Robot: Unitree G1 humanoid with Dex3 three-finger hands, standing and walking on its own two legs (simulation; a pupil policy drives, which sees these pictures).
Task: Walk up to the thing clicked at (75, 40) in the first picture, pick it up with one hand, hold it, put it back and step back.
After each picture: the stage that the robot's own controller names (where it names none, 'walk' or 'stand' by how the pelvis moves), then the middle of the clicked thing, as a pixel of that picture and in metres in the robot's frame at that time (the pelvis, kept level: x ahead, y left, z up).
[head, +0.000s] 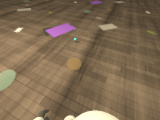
stand; (75, 40) +1.82 +0.39 -0.72
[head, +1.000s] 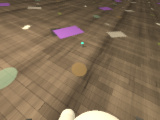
walk; (82, 44) +1.72 +0.18 -0.69
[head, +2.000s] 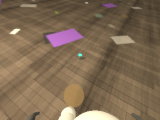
walk; (79, 56) +1.18 +0.13 -0.69
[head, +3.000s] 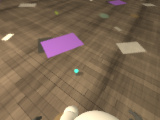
walk; (76, 72) +0.74 +0.17 -0.70
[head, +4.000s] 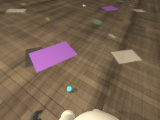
walk; (69, 90) +0.48 +0.19 -0.71
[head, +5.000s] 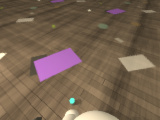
stand; (72, 101) +0.36 +0.19 -0.70
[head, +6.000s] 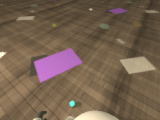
stand; (72, 104) +0.32 +0.18 -0.72
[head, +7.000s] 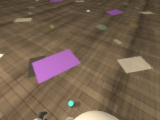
stand; (71, 104) +0.33 +0.19 -0.73
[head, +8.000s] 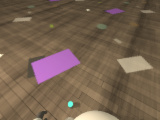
stand; (70, 105) +0.31 +0.20 -0.73
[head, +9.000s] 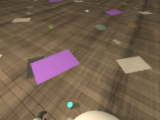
stand; (70, 105) +0.31 +0.19 -0.73
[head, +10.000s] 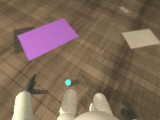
go down; (68, 83) +0.35 +0.19 -0.56
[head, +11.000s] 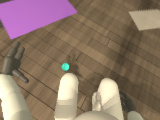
go down; (65, 68) +0.40 +0.21 -0.32
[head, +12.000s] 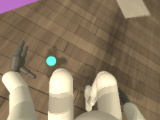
close in; (51, 62) +0.39 +0.23 -0.25
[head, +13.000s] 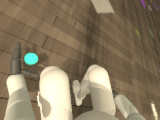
close; (30, 60) +0.39 +0.25 -0.22
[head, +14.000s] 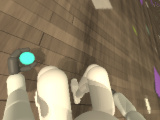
close; (26, 60) +0.38 +0.26 -0.22
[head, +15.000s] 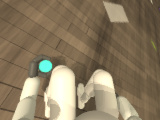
lift; (44, 66) +0.32 +0.24 -0.17
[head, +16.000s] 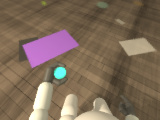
lift; (60, 76) +0.31 +0.18 +0.02
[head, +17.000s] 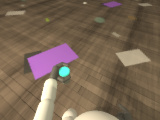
hold; (65, 75) +0.33 +0.17 +0.01
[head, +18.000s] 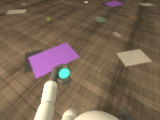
hold; (65, 77) +0.32 +0.17 +0.01
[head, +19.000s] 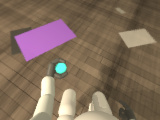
crouch; (61, 70) +0.36 +0.18 -0.05
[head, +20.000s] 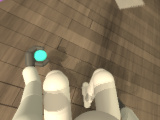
lower; (41, 58) +0.40 +0.25 -0.17
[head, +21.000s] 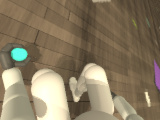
lower; (19, 57) +0.41 +0.27 -0.22
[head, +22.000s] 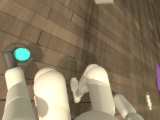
lower; (22, 56) +0.40 +0.27 -0.22
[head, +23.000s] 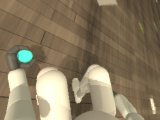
lower; (25, 58) +0.38 +0.27 -0.22
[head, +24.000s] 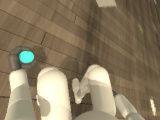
lower; (26, 59) +0.38 +0.27 -0.22
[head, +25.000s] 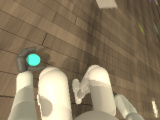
open; (32, 61) +0.38 +0.24 -0.23
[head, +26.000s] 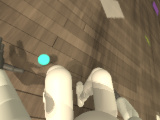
stand; (42, 61) +0.37 +0.23 -0.24
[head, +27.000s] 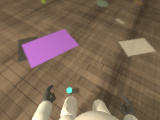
stand; (69, 91) +0.34 +0.17 -0.59
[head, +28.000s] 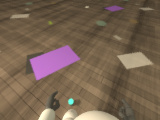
stand; (71, 102) +0.33 +0.17 -0.66
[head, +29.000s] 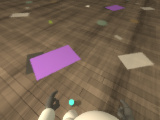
stand; (71, 103) +0.32 +0.16 -0.67
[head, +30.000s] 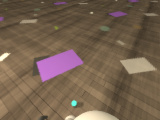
stand; (74, 104) +0.35 +0.16 -0.72
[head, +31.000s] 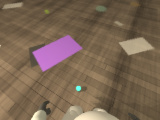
walk; (78, 89) +0.40 +0.10 -0.70
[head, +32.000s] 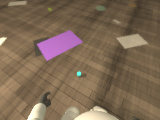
walk; (79, 75) +0.64 +0.12 -0.70
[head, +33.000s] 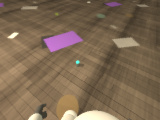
stand; (77, 63) +0.98 +0.19 -0.70
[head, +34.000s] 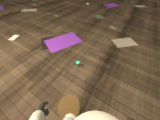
stand; (77, 64) +1.00 +0.19 -0.71
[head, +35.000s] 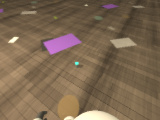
stand; (76, 64) +1.01 +0.20 -0.73
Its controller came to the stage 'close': yes
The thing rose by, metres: 0.72
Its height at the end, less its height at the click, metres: +0.00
